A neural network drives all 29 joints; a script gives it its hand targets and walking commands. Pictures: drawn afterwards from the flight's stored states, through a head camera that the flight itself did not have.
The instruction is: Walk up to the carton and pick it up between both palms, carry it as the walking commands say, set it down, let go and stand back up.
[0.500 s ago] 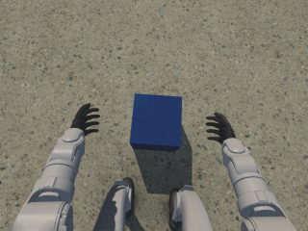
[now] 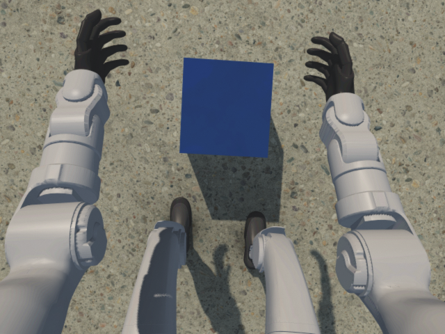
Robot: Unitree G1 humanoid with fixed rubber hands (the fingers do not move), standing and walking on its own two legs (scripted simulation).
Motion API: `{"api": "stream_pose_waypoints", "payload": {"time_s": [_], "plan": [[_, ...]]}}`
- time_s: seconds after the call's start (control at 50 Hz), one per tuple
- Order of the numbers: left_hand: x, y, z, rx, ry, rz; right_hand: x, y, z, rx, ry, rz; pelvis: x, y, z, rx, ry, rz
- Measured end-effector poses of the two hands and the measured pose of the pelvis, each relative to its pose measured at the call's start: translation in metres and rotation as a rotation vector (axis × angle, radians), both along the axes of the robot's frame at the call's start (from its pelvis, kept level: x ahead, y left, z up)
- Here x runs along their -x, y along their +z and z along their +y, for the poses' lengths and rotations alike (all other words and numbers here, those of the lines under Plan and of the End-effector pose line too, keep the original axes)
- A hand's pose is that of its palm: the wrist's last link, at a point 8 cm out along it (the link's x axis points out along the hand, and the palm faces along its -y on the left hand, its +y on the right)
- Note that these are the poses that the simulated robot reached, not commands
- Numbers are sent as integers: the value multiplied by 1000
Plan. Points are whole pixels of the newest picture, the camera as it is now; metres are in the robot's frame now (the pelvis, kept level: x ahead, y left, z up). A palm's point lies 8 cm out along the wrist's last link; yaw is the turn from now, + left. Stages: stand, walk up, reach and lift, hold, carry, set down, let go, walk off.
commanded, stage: reach and lift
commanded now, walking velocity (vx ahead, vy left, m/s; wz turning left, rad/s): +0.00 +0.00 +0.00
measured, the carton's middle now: (224, 114) +0.50 -0.01 -0.57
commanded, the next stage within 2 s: none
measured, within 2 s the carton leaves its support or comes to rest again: neither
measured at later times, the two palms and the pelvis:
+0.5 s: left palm (122, 94) +0.49 +0.20 -0.25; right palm (312, 111) +0.47 -0.18 -0.26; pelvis -0.06 +0.00 -0.09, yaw +0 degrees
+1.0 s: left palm (141, 99) +0.51 +0.20 -0.39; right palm (292, 115) +0.48 -0.18 -0.39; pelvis -0.07 +0.01 -0.22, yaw -1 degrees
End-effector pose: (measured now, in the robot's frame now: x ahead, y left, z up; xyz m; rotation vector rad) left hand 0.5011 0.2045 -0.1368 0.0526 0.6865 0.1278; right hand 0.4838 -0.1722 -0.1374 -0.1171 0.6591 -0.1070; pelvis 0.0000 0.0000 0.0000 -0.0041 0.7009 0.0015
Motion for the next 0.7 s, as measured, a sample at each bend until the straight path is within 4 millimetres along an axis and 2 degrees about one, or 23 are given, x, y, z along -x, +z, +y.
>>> {"api": "stream_pose_waypoints", "payload": {"time_s": [0.08, 0.18, 0.28, 0.4, 0.52, 0.7], "plan": [[2, -19, 1, 8, 11, 19, 3, -19, 1, -4, -2, 24, -1, 2, 1, 1, -3, 4], [4, -33, 0, -10, 7, -5, 20, -47, -3, -8, -19, 71, 4, 1, 2, 0, -4, -7], [4, -51, -5, -17, 2, -26, 31, -73, -9, 1, -20, 76, 17, -14, 0, -2, -7, -48], [8, -81, -10, -20, 14, -55, 23, -99, -9, -30, -44, 8, 43, -49, -1, -8, -11, -135], [13, -120, -8, -18, 38, -29, 15, -128, -7, -65, -83, -23, 66, -99, -2, -13, -14, -167], [10, -174, -6, -6, 37, 9, 17, -185, -8, -61, -109, 21, 83, -162, 2, -6, -11, -165]]}}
